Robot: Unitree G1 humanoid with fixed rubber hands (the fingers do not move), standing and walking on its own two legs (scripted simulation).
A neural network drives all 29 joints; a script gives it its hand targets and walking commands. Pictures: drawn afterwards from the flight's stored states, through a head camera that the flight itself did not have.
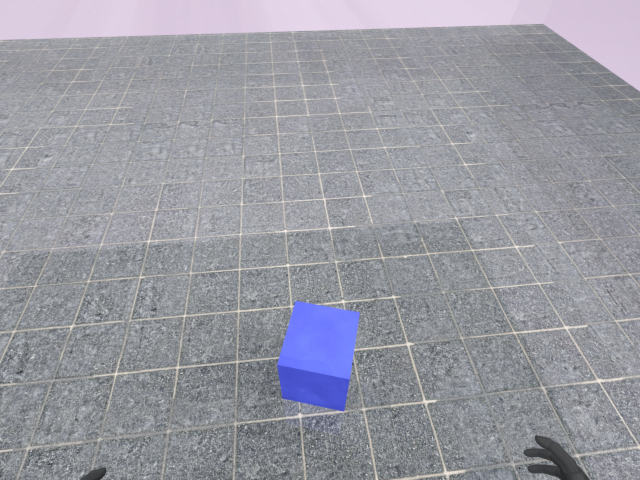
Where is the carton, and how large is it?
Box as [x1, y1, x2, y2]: [277, 301, 359, 410]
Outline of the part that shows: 295,301 277,364 282,397 343,410 350,374 359,312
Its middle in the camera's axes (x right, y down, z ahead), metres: +0.00 +0.37 +1.19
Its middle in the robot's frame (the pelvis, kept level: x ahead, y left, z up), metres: +0.59 +0.01 -0.65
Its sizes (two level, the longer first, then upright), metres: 0.210 0.200 0.250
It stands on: the floor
